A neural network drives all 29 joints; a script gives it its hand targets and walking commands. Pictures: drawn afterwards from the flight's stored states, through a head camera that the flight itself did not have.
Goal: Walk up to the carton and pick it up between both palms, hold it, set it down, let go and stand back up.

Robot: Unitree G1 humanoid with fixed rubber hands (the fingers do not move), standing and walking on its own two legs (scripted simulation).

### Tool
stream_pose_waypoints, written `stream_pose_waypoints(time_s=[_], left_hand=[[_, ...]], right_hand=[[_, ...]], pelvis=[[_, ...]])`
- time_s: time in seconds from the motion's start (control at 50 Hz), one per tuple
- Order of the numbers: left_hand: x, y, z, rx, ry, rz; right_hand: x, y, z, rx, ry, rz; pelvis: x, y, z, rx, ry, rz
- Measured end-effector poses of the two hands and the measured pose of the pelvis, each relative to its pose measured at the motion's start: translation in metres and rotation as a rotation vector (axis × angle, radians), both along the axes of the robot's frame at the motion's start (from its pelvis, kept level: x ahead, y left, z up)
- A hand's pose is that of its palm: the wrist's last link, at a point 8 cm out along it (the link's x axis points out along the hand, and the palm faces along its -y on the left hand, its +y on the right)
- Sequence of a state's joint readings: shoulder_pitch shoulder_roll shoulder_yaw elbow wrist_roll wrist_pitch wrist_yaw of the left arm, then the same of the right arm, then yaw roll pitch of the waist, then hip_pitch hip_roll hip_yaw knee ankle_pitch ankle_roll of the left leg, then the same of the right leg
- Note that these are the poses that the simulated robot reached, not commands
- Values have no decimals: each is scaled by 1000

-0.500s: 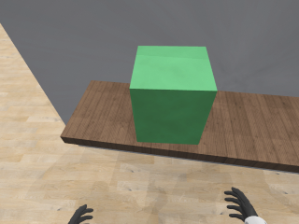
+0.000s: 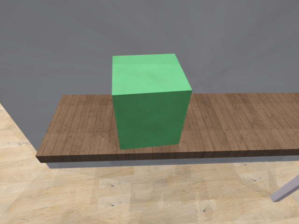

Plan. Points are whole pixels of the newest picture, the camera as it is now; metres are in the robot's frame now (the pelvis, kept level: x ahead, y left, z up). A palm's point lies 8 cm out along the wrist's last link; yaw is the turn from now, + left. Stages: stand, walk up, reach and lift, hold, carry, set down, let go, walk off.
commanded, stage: stand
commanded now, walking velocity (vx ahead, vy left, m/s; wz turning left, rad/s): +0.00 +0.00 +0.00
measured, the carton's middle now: (147, 102) +0.48 +0.00 +0.05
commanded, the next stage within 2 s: none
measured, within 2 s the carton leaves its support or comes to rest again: neither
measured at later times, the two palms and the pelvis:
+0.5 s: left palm out of the picture -0.04 +0.21 -0.14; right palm out of the picture -0.05 -0.23 -0.13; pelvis -0.03 +0.00 +0.01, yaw -2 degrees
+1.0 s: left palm out of the picture -0.04 +0.22 -0.14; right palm out of the picture -0.06 -0.18 -0.14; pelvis -0.02 +0.03 +0.01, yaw -3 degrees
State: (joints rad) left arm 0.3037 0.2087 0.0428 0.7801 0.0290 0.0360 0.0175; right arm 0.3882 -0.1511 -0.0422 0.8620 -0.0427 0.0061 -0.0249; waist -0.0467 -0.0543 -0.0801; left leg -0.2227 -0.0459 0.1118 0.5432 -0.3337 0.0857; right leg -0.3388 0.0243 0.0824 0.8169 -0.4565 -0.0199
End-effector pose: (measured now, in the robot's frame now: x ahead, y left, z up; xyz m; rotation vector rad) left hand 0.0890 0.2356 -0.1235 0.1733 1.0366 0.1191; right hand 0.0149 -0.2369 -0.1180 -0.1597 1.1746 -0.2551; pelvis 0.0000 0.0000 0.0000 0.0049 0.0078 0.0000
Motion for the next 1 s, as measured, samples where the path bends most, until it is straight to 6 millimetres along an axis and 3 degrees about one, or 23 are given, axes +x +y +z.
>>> stream_pose_waypoints(time_s=[0.08, 0.18, 0.38, 0.5, 0.6, 0.8, 1.0], left_hand=[[-4, -7, 1, 13, 6, 3], [-32, -12, 12, 28, 61, 12], [-103, -17, -7, -15, 254, 62], [-130, -29, -16, -62, 336, 64], [-137, -30, -17, -69, 359, 61], [-132, -20, -14, -45, 367, 52], [-130, -14, -19, -59, 411, 43]], right_hand=[[-5, 16, -17, 64, 6, -6], [-16, 26, -25, 116, 32, -19], [-56, 7, -12, 60, 143, -37], [-70, 9, -8, 40, 188, -49], [-68, 22, -12, 63, 187, -51], [-59, 50, -23, 124, 167, -53], [-75, 61, -21, 117, 226, -77]], pelvis=[[-7, 0, -4, 20, -10, -27], [-11, 5, 4, -6, -22, -15], [-25, 3, 9, -9, -44, -22], [-29, 5, 10, -9, -45, -27], [-30, 9, 10, -9, -47, -32], [-27, 20, 9, -12, -50, -40], [-22, 28, 9, -10, -45, -48]])
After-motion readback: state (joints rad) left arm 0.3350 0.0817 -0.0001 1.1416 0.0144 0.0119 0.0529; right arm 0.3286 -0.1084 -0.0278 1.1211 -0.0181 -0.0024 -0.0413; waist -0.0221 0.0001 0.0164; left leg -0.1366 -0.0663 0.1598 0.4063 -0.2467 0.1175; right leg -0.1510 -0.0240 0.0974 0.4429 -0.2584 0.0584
